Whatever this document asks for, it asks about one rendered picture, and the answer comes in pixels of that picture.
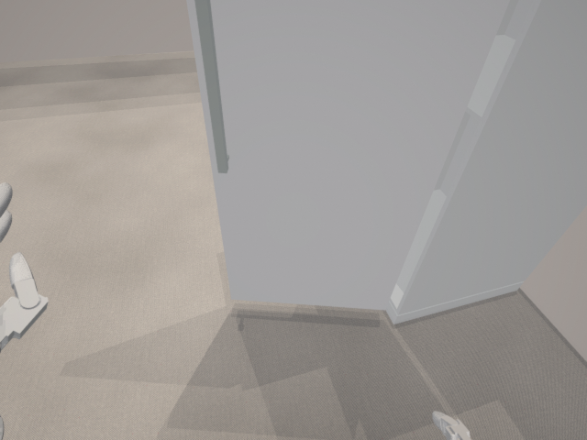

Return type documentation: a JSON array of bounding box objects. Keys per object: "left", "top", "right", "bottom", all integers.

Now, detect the handle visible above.
[{"left": 194, "top": 0, "right": 229, "bottom": 173}]

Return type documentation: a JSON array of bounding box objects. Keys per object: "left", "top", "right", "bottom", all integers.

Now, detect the robot right hand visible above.
[{"left": 432, "top": 411, "right": 471, "bottom": 440}]

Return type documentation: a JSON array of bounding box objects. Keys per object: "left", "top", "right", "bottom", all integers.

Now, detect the robot left hand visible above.
[{"left": 0, "top": 182, "right": 49, "bottom": 353}]

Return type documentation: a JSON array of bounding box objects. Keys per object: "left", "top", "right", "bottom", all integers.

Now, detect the fridge door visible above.
[{"left": 186, "top": 0, "right": 510, "bottom": 310}]

